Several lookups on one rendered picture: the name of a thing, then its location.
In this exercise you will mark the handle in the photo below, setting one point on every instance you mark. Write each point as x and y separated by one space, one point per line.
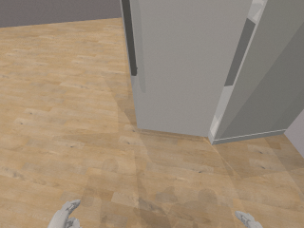
129 36

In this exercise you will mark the right robot hand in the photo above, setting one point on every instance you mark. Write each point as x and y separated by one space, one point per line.
247 220

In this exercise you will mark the left robot hand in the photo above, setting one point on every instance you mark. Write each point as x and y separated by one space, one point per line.
60 218

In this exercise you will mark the fridge door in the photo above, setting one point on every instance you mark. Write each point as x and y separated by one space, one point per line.
184 50

